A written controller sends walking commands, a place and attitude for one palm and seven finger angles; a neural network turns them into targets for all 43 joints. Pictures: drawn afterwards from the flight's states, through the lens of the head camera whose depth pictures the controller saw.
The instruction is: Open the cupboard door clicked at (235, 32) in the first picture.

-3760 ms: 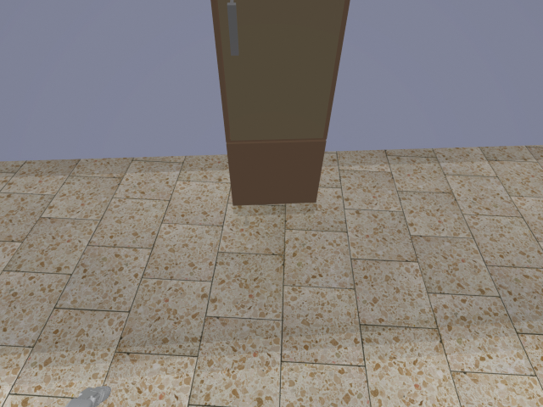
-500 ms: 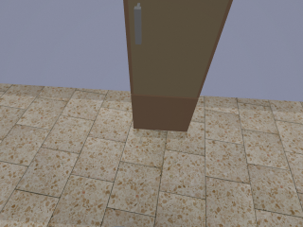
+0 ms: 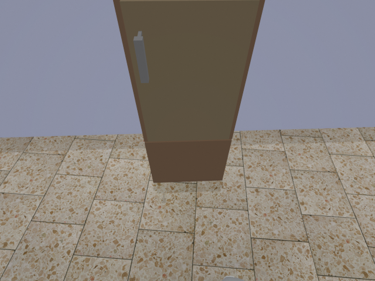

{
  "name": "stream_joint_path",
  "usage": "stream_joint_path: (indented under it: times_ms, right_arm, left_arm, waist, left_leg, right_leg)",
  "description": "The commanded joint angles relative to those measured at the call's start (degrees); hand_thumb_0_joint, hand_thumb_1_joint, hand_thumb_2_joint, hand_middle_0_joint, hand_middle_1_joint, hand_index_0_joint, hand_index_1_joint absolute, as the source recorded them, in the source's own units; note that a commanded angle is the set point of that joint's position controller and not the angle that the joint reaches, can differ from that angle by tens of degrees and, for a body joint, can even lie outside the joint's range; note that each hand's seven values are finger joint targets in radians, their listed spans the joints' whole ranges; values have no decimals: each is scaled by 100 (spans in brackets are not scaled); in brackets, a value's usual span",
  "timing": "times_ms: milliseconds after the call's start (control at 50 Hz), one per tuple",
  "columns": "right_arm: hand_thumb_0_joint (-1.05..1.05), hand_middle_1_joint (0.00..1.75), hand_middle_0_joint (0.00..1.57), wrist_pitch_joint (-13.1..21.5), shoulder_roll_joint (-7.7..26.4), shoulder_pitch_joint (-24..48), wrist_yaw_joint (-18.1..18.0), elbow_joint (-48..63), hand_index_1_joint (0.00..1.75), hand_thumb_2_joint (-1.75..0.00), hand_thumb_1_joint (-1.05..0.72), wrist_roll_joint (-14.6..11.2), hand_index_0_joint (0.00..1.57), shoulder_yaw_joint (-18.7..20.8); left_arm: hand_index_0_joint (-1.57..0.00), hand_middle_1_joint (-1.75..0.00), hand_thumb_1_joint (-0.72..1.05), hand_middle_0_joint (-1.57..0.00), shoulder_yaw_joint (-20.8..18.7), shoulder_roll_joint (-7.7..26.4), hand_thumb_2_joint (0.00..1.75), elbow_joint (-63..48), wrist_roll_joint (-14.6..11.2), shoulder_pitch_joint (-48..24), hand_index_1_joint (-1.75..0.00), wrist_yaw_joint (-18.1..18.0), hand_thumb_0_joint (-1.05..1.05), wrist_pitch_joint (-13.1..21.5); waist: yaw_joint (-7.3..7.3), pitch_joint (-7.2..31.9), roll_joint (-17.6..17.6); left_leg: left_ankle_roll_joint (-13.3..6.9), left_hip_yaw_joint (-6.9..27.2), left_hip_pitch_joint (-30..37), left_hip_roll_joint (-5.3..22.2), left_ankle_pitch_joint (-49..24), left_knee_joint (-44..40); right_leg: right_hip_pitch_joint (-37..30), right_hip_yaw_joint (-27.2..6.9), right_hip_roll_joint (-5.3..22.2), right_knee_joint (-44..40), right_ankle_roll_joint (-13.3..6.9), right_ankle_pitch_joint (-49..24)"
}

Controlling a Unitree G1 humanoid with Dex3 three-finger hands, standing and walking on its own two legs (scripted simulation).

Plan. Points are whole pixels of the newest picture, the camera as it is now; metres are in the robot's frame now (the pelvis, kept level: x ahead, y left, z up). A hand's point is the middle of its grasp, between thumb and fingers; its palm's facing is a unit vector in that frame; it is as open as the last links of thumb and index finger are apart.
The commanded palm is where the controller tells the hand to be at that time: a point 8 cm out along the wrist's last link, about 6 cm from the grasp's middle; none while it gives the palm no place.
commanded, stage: take the last steps up to it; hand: left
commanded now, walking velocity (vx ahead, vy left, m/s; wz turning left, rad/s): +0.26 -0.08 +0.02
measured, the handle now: (142, 57) +0.72 +0.15 +0.10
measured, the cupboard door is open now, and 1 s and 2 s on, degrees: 0 0 0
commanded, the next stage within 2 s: come to a stop and stand still in 0.30 s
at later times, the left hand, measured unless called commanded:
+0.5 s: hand out of the picture +0.10 +0.13 -0.19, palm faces +0.13 -0.99 -0.11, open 7.3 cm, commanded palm none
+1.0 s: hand out of the picture +0.15 +0.10 -0.15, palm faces +0.07 -0.96 -0.28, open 7.4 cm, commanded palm none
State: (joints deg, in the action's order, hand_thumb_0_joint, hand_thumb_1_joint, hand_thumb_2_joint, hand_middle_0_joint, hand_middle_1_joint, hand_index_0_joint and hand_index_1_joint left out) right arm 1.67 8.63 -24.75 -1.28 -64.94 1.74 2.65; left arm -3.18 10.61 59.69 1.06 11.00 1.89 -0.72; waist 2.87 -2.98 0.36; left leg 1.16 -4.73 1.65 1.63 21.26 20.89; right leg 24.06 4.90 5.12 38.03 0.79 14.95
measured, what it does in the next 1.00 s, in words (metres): walks ahead: right foot, then left foot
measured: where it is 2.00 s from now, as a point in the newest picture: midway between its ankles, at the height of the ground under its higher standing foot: outside the picture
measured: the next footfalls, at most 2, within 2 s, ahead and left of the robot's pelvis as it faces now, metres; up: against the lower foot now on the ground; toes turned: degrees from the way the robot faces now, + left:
right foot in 0.04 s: +0.13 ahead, -0.13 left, +0.00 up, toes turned -7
left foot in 0.46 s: +0.25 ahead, +0.08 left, +0.00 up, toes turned +10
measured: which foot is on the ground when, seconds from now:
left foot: down 0.00-0.04, up 0.06-0.44, down 0.46-0.90, up 0.92-1.00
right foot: up 0.00-0.02, down 0.04-0.46, up 0.48-0.88, down 0.90-1.00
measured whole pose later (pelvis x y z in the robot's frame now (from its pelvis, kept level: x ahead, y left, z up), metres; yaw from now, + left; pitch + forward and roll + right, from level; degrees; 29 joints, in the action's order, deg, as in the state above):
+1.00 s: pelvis +0.11 -0.09 +0.00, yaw +0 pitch -3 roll +3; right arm -5.0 13.1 -12.3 0.1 -59.7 1.0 4.8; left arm -2.0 8.5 57.4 1.6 15.8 -1.3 -1.8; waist -0.8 -1.0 -2.8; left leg 0.9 -2.2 -24.3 1.9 21.6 47.3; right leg 15.2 2.0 4.0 33.9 -0.1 16.2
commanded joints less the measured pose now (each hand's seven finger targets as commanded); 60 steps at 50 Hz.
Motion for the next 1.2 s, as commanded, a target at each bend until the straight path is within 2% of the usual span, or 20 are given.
stream_joint_path:
  times_ms: [0, 20, 40, 80, 160, 320, 400, 440, 460, 540, 640, 800, 840, 860, 880, 900, 940, 980, 1040, 1180]
  right_arm:
    - [0, 30, 20, 155, 794, 94, 13, 268, 30, -90, -90, -60, 20, 145]
    - [0, 30, 20, 174, 328, -112, 51, 419, 30, -90, -90, -127, 20, 34]
    - [0, 30, 20, 135, 573, 306, 40, 569, 30, -90, -90, -123, 20, 71]
    - [0, 30, 20, 98, 478, 601, 80, 506, 30, -90, -90, -104, 20, 141]
    - [0, 30, 20, -73, 143, 198, 113, 347, 30, -90, -90, -18, 20, 91]
    - [0, 30, 20, 9, 65, 938, 180, 660, 30, -90, -90, -54, 20, 36]
    - [0, 30, 20, 128, 224, 547, 101, 415, 30, -90, -90, -40, 20, -5]
    - [0, 30, 20, 161, 846, 133, -51, 335, 30, -90, -90, -56, 20, 40]
    - [0, 30, 20, 79, 824, 333, -107, 334, 30, -90, -90, -91, 20, 2]
    - [0, 30, 20, -42, 786, 850, -256, 410, 30, -90, -90, -127, 20, 8]
    - [0, 30, 20, -197, 1124, 1113, -262, 659, 30, -90, -90, -86, 20, 274]
    - [0, 30, 20, -290, 991, 1847, -20, 939, 30, -90, -90, -11, 20, 294]
    - [0, 30, 20, -332, 829, 1707, 35, 903, 30, -90, -90, -53, 20, 252]
    - [0, 30, 20, -388, 510, 1520, 70, 904, 30, -90, -90, -122, 20, 188]
    - [0, 30, 20, -448, 206, 1499, 112, 1071, 30, -90, -90, -134, 20, 131]
    - [0, 30, 20, -503, 558, 1681, 135, 1157, 30, -90, -90, -83, 20, 203]
    - [0, 30, 20, -552, 629, 1508, 177, 1057, 30, -90, -90, -34, 20, 220]
    - [0, 30, 20, -526, 785, 959, 213, 800, 30, -90, -90, 3, 20, 281]
    - [0, 30, 20, -498, 711, 640, 243, 721, 30, -90, -90, 2, 20, 271]
    - [0, 30, 20, -470, 635, 914, 216, 924, 30, -90, -90, 9, 20, 202]
  left_arm:
    - [-20, -30, 90, -20, -212, 786, 90, 198, 65, 1568, -30, -89, 0, 357]
    - [-20, -30, 90, -20, -352, 1389, 90, 302, 59, 2089, -30, -178, 0, 402]
    - [-20, -30, 90, -20, -321, 1421, 90, 313, -47, 2229, -30, -218, 0, 371]
    - [-20, -30, 90, -20, -221, 990, 90, 76, -39, 1145, -30, -245, 0, 345]
    - [-20, -30, 90, -20, -3, 381, 90, -69, 20, 550, -30, -313, 0, 438]
    - [-20, -30, 90, -20, -1, 508, 90, 210, 50, 1070, -30, -304, 0, 463]
    - [-20, -30, 90, -20, 40, 293, 90, 324, -33, 1104, -30, -317, 0, 378]
    - [-20, -30, 90, -20, 170, -158, 90, 330, -116, 1485, -30, -367, 0, 305]
    - [-20, -30, 90, -20, 195, -122, 90, 381, -108, 1560, -30, -424, 0, 253]
    - [-20, -30, 90, -20, 118, 166, 90, 322, -6, 1210, -30, -457, 0, -11]
    - [-20, -30, 90, -20, -75, 181, 90, -38, 19, 1012, -30, -415, 0, -208]
    - [-20, -30, 90, -20, -65, 65, 90, -295, -2, 1058, -30, -362, 0, -180]
    - [-20, -30, 90, -20, -51, 214, 90, -107, 46, 1478, -30, -380, 0, -54]
    - [-20, -30, 90, -20, -55, 545, 90, -135, 120, 1439, -30, -396, 0, 21]
    - [-20, -30, 90, -20, -75, 1056, 90, -350, 126, 1041, -30, -404, 0, 52]
    - [-20, -30, 90, -20, -75, 1206, 90, -559, 75, 728, -30, -410, 0, -1]
    - [-20, -30, 90, -20, -203, 1291, 90, -640, 81, 321, -30, -437, 0, 33]
    - [-20, -30, 90, -20, -150, 1026, 90, -667, 32, 123, -30, -417, 0, 64]
    - [-20, -30, 90, -20, -179, 979, 90, -647, 20, 381, -30, -409, 0, 102]
    - [-20, -30, 90, -20, -211, 895, 90, -365, 69, 1109, -30, -468, 0, 120]
  waist:
    - [-921, 515, 471]
    - [-994, 1016, 2081]
    - [-1096, 955, 1558]
    - [-719, 107, 903]
    - [-119, -213, 290]
    - [-329, -126, 570]
    - [-112, 58, 99]
    - [-158, 687, -1473]
    - [-244, 673, -1257]
    - [-229, -10, -896]
    - [-227, 745, -325]
    - [-455, 425, -1486]
    - [-632, 351, -758]
    - [-606, 141, 427]
    - [-508, -291, 1831]
    - [-554, -616, 1526]
    - [-416, -584, 1504]
    - [-223, -508, 1290]
    - [-289, -75, 1006]
    - [-658, 68, 999]
  left_leg:
    - [-451, 107, -1960, 751, -1770, 1977]
    - [-205, -300, -3298, -52, 907, 3826]
    - [-341, 293, -3527, 58, 1316, 4698]
    - [-372, 436, -3608, 455, 419, 5187]
    - [-147, 284, -2963, 630, -328, 4415]
    - [-65, -106, -2524, 430, -441, 2104]
    - [-92, -143, -1022, 247, -1613, 611]
    - [-834, 1477, -56, 1903, -5203, 338]
    - [-1166, 1390, -324, 2184, -6031, 171]
    - [-1155, 1065, -741, 1954, -6737, 30]
    - [-1317, 799, -413, 2106, -5752, 148]
    - [-860, 602, -2048, 1520, -724, -365]
    - [-450, 364, -2648, 1018, 595, 156]
    - [-124, -24, -2819, 449, 918, 1087]
    - [72, 27, -3158, 39, 982, 2126]
    - [-27, 483, -2877, 185, 729, 2653]
    - [-53, 627, -2966, 87, 171, 3403]
    - [-8, 572, -2998, 70, -489, 3952]
    - [122, 408, -3155, -42, -789, 4121]
    - [199, 424, -3357, 107, -203, 3371]
  right_leg:
    - [-2826, -486, 244, -1262, -392, -8]
    - [-3769, -2708, 1802, -1986, -970, 134]
    - [-3319, -3039, 1940, -2417, -1161, 241]
    - [-1881, -2532, 1638, -2770, -1111, 1498]
    - [-753, -859, 1101, -2813, -914, -173]
    - [-1276, -662, 1015, -2478, -1093, -1315]
    - [-1039, -293, 472, -1350, -662, -1575]
    - [-490, 122, -164, -65, -21, 291]
    - [-688, -87, -163, 290, 42, 1739]
    - [-347, -377, -5, 891, 111, 1556]
    - [185, -555, -189, 2238, 150, 1368]
    - [-982, -155, -161, 521, 59, 808]
    - [-1839, -43, -224, -898, 104, 113]
    - [-1508, -834, 382, -1968, -3, 960]
    - [-624, -2587, 1520, -3073, -387, 2266]
    - [346, -2871, 1792, -3506, -595, 3175]
    - [430, -2877, 1658, -3506, -636, 2860]
    - [65, -1939, 1268, -3116, -429, 1881]
    - [-745, -1457, 1082, -2816, -377, 1115]
    - [-1623, -1884, 1465, -2844, -756, 1302]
